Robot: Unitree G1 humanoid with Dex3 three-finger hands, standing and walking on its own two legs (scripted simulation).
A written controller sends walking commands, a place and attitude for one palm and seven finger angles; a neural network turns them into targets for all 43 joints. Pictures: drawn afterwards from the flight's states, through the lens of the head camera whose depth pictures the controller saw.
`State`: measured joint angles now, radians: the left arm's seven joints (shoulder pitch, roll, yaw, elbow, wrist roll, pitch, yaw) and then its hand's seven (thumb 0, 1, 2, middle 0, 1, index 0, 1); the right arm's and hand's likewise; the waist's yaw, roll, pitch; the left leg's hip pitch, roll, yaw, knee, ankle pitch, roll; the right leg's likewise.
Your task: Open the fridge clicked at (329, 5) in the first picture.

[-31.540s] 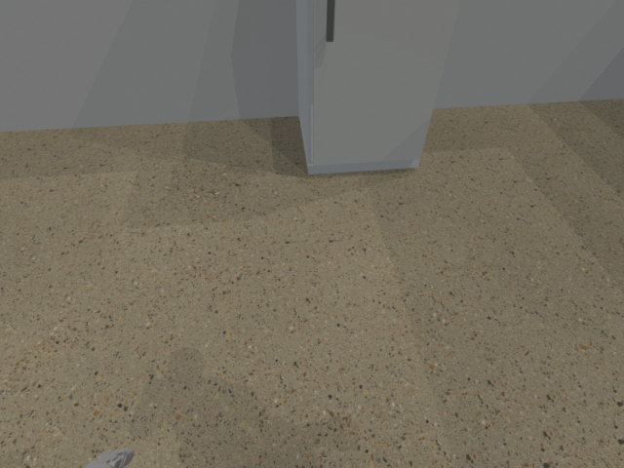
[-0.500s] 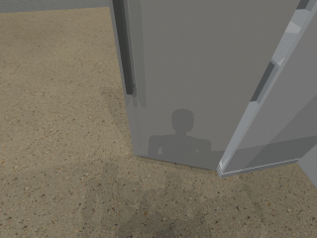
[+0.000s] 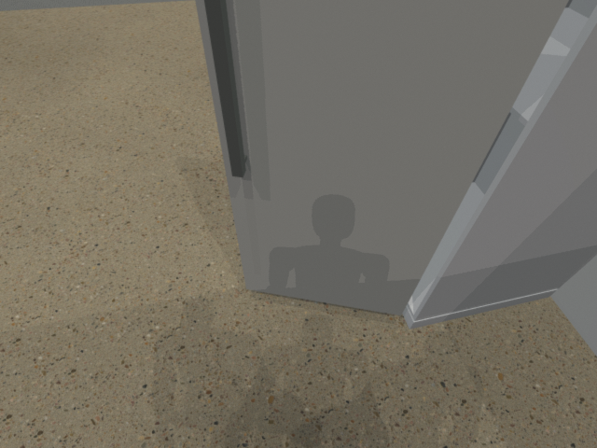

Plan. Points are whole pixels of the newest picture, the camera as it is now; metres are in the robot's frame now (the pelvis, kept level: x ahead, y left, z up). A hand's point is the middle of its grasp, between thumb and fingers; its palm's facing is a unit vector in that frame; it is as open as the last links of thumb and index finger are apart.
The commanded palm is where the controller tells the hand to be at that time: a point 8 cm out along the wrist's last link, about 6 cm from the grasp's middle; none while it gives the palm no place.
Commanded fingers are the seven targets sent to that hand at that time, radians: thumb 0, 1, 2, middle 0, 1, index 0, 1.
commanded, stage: look to check the result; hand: left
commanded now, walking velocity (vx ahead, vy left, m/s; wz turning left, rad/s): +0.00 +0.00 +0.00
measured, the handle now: (228, 67) +0.69 +0.16 +0.16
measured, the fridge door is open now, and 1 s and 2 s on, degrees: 67 67 67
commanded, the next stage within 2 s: stand and wait in 0.48 s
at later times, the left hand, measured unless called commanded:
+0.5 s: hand out of the picture +0.01 +0.16 -0.18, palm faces +0.00 -0.98 -0.18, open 7.3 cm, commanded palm none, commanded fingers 0.00 0.90 0.90 -0.20 -0.30 -0.20 -0.30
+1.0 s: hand out of the picture +0.03 +0.16 -0.17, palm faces +0.00 -0.98 -0.20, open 7.3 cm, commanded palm none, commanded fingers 0.00 0.90 0.90 -0.20 -0.30 -0.20 -0.30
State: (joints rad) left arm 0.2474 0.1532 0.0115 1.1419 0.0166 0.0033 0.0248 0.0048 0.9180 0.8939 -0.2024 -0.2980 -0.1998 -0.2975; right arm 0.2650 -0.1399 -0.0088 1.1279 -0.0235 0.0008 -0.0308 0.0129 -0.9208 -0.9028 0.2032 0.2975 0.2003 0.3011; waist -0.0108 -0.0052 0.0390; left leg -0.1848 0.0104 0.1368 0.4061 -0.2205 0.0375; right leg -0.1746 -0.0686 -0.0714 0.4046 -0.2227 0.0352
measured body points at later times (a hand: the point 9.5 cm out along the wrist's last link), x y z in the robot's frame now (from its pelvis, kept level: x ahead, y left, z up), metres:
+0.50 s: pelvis +0.01 -0.01 +0.00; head +0.03 -0.01 +0.45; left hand +0.02 +0.21 -0.16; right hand +0.01 -0.23 -0.16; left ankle +0.00 +0.09 -0.74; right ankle -0.01 -0.14 -0.74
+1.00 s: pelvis +0.01 -0.02 +0.00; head +0.02 -0.01 +0.45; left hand +0.03 +0.21 -0.16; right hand +0.02 -0.25 -0.16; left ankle +0.00 +0.09 -0.74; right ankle -0.01 -0.14 -0.74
